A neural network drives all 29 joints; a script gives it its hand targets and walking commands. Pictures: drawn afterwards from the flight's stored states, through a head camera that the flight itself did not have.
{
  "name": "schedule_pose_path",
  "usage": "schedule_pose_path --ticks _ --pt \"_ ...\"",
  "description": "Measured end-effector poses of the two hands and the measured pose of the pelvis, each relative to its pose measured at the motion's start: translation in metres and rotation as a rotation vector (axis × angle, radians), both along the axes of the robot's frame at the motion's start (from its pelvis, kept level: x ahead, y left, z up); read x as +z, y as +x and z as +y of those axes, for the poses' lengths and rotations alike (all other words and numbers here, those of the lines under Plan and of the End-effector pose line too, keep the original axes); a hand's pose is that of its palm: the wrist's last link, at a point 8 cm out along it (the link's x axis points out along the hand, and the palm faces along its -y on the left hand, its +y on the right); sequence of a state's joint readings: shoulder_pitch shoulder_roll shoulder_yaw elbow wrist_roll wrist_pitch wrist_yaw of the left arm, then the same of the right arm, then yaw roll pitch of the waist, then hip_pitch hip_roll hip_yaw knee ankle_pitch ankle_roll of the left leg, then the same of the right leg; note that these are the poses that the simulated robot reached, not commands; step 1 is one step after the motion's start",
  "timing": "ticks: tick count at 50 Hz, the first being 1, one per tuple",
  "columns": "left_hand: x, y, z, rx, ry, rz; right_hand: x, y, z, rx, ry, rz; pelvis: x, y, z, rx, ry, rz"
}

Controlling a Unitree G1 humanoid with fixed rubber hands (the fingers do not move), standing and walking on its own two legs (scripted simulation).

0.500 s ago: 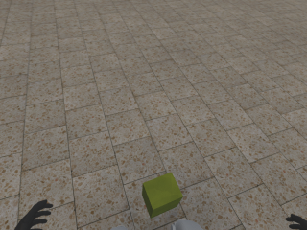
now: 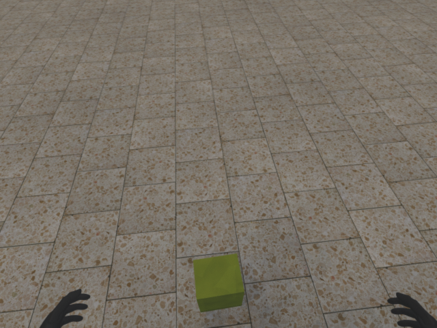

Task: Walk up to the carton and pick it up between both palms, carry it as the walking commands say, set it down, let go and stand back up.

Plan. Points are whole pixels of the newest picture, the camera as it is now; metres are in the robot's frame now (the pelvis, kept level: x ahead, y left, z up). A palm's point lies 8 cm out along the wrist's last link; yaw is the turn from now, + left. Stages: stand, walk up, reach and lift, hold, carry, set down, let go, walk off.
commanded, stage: walk up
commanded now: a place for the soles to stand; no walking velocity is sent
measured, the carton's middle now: (218, 283) +0.39 +0.04 -0.65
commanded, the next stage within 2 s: none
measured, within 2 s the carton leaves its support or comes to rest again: neither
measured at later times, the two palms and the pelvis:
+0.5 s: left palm out of the picture +0.05 +0.32 -0.07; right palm (436, 326) +0.16 -0.34 -0.05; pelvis -0.01 -0.02 +0.01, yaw +11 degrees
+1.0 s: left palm out of the picture +0.08 +0.35 -0.07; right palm (412, 298) +0.20 -0.32 -0.05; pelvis +0.02 -0.01 +0.01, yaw +13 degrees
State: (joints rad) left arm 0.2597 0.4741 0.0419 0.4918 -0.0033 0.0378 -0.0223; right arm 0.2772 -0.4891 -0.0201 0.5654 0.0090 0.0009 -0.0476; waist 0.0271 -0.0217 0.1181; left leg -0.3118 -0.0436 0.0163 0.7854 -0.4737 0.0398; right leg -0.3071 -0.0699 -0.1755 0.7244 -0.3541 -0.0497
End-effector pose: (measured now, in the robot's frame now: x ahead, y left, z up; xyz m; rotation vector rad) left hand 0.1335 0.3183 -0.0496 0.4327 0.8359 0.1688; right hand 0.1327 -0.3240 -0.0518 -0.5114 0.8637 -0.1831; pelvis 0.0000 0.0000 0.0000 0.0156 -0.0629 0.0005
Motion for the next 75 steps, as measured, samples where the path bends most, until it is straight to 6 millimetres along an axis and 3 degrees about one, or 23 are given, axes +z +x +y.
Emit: schedule_pose_path --ticks 5,10,17,24,33,44,50,64,75 --pt "0.003 -0.033 0.0 0.079 0.001 0.034 0.004 0.022 -0.008 0.052 0.02 -0.018 0.006 -0.003 -0.013 0.049 -0.008 0.007" --pt "0.01 -0.046 -0.001 0.114 0.029 0.027 0.009 0.036 -0.02 0.078 0.02 -0.006 0.011 -0.004 -0.028 0.089 -0.016 0.014" --pt "0.004 -0.066 -0.003 0.179 0.012 0.046 0.002 0.033 -0.027 0.104 -0.013 0.083 0.012 -0.008 -0.032 0.161 -0.01 0.006" --pt "-0.014 -0.088 0.004 0.232 -0.044 0.123 -0.002 0.024 -0.015 0.097 -0.032 0.127 0.012 -0.008 -0.023 0.183 -0.02 0.005" --pt "-0.019 -0.077 0.026 0.266 -0.052 0.115 0.0 0.023 -0.004 0.094 -0.068 0.148 0.01 0.0 -0.009 0.197 -0.029 0.014" --pt "-0.018 -0.059 0.033 0.282 -0.051 0.1 -0.001 0.054 0.008 0.125 -0.066 0.13 0.01 0.014 -0.002 0.219 -0.027 0.028" --pt "-0.017 -0.055 0.031 0.296 -0.043 0.1 -0.003 0.067 0.006 0.133 -0.071 0.117 0.008 0.021 -0.005 0.223 -0.029 0.037" --pt "-0.022 -0.066 0.017 0.348 -0.064 0.124 -0.01 0.088 0.013 0.158 -0.04 0.138 0.01 0.033 -0.01 0.272 -0.02 0.033" --pt "-0.017 -0.085 0.015 0.403 -0.066 0.157 -0.012 0.111 0.033 0.186 0.005 0.128 0.017 0.033 -0.01 0.288 -0.017 0.021"
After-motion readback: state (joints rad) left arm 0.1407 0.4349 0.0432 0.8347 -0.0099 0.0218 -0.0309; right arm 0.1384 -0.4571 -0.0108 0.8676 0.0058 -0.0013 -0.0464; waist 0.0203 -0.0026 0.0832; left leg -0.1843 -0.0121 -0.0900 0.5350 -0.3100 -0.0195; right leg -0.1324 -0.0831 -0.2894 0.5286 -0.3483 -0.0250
